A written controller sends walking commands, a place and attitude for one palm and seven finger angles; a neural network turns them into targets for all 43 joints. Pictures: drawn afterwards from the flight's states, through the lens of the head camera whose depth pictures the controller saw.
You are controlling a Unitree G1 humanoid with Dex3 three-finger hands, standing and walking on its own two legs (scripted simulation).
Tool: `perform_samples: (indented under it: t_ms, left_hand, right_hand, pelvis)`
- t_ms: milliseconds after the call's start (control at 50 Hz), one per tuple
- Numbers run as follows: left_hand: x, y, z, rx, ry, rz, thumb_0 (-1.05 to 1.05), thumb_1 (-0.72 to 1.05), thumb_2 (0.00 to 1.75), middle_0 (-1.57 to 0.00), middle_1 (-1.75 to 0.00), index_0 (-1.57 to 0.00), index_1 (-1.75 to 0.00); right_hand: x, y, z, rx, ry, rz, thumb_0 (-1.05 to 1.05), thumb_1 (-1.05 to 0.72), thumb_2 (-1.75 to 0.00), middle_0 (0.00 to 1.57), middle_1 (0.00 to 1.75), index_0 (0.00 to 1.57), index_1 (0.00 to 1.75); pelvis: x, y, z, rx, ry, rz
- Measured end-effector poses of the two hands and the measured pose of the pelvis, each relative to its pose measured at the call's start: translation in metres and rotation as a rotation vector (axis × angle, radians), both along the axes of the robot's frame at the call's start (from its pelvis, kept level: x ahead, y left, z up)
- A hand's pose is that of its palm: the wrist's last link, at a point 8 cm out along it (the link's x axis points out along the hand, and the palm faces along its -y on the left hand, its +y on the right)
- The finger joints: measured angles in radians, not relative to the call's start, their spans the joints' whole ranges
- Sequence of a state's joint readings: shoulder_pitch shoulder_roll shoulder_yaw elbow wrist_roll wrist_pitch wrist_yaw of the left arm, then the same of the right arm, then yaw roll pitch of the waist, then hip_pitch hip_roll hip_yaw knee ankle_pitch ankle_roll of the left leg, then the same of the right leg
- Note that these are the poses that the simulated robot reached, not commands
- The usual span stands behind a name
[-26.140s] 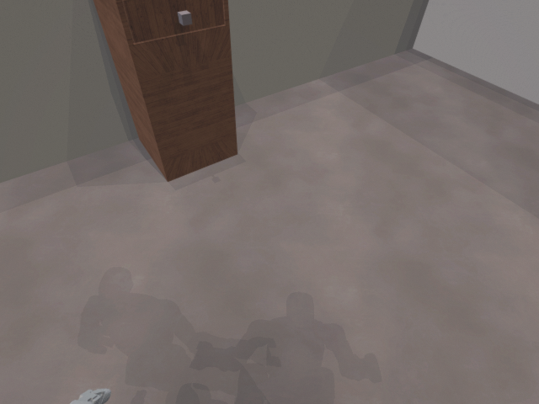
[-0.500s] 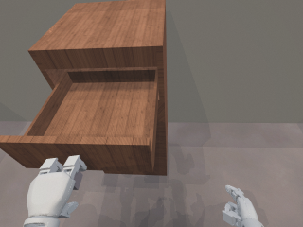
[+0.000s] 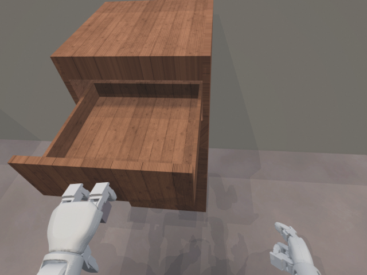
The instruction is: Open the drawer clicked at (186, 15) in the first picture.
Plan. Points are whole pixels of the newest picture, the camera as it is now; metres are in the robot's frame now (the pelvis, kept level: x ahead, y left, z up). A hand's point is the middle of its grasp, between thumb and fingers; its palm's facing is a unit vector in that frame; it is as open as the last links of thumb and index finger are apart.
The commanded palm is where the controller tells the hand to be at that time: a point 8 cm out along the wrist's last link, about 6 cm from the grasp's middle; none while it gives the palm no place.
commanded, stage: lift the hand off the handle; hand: left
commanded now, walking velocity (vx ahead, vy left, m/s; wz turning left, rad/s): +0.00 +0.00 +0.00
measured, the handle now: (100, 201) +0.24 +0.22 +0.05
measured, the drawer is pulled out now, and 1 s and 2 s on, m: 0.30 0.30 0.30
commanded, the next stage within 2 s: draw the hand back to the body in 1.30 s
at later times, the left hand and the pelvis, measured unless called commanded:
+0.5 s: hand (75, 208) +0.20 +0.24 +0.09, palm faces +0.08 -0.12 -0.99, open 13.5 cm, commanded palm +0.17 +0.23 +0.16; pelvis +0.00 +0.01 +0.01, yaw +1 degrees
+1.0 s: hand (66, 179) +0.22 +0.22 +0.17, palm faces +0.17 -0.11 -0.98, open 13.8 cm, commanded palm +0.17 +0.22 +0.23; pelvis +0.00 +0.01 +0.02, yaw +0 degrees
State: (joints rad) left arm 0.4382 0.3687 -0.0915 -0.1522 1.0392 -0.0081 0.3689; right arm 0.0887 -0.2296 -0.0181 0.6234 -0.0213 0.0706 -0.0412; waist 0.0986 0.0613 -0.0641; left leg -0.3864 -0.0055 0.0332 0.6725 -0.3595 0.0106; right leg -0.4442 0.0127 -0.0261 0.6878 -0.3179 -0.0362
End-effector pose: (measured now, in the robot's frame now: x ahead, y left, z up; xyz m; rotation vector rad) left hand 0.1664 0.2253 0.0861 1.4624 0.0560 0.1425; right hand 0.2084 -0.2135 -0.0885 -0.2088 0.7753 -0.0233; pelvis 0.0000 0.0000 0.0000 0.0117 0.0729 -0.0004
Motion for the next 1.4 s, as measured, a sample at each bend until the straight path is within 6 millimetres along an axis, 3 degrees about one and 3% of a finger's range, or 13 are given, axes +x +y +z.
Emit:
perform_samples:
  t_ms: [140, 240, 480, 760, 960, 1180, 1280, 1400]
  left_hand:
    - [0.003, 0.000, 0.008, 0.004, -0.008, 0.004, 0.00, -0.49, 0.30, -0.32, -1.20, -0.39, -1.23]
    - [0.009, 0.009, 0.035, 0.015, -0.080, 0.043, 0.00, -0.49, 0.30, -0.33, -1.20, -0.38, -1.22]
    - [0.011, 0.014, 0.058, -0.029, -0.008, 0.056, 0.00, -0.49, 0.30, -0.32, -1.20, -0.38, -1.23]
    - [0.017, 0.013, 0.109, 0.002, -0.112, 0.020, 0.00, -0.49, 0.30, -0.32, -1.20, -0.34, -1.21]
    - [0.022, 0.005, 0.130, -0.013, -0.093, -0.010, 0.00, -0.49, 0.30, -0.32, -1.20, -0.32, -1.20]
    - [0.016, -0.003, 0.165, 0.013, -0.175, -0.035, 0.00, -0.49, 0.30, -0.32, -1.20, -0.32, -1.20]
    - [0.019, -0.002, 0.172, 0.028, -0.160, -0.016, 0.00, -0.49, 0.30, -0.32, -1.20, -0.32, -1.20]
    - [0.019, -0.004, 0.162, 0.008, -0.092, -0.022, 0.00, -0.49, 0.30, -0.32, -1.20, -0.32, -1.20]
  right_hand:
    - [0.000, 0.013, 0.002, 0.022, -0.010, 0.013, 0.01, -0.91, -0.90, 0.20, 0.30, 0.20, 0.30]
    - [0.003, 0.021, 0.006, 0.039, -0.022, 0.023, 0.01, -0.91, -0.90, 0.20, 0.30, 0.20, 0.30]
    - [0.016, 0.030, 0.021, 0.031, -0.038, 0.080, 0.01, -0.91, -0.90, 0.20, 0.30, 0.20, 0.30]
    - [0.026, 0.041, 0.030, 0.068, -0.045, 0.107, 0.01, -0.91, -0.90, 0.20, 0.30, 0.20, 0.30]
    - [0.027, 0.040, 0.035, 0.087, -0.054, 0.111, 0.01, -0.91, -0.90, 0.20, 0.30, 0.20, 0.30]
    - [0.028, 0.033, 0.038, 0.115, -0.067, 0.114, 0.01, -0.91, -0.90, 0.20, 0.30, 0.20, 0.30]
    - [0.028, 0.033, 0.037, 0.131, -0.070, 0.120, 0.01, -0.91, -0.90, 0.20, 0.30, 0.20, 0.30]
    - [0.023, 0.029, 0.037, 0.140, -0.082, 0.117, 0.01, -0.91, -0.90, 0.20, 0.30, 0.20, 0.30]
  pelvis:
    - [-0.001, 0.005, 0.001, -0.002, -0.021, 0.001]
    - [0.001, 0.007, 0.005, -0.003, -0.043, 0.001]
    - [0.003, 0.012, 0.014, -0.009, -0.090, 0.010]
    - [0.005, 0.014, 0.021, -0.011, -0.120, 0.010]
    - [0.002, 0.012, 0.023, -0.008, -0.136, 0.010]
    - [-0.001, 0.007, 0.023, -0.005, -0.147, 0.009]
    - [-0.006, 0.003, 0.023, -0.001, -0.148, 0.012]
    - [-0.009, -0.002, 0.022, 0.001, -0.144, 0.011]
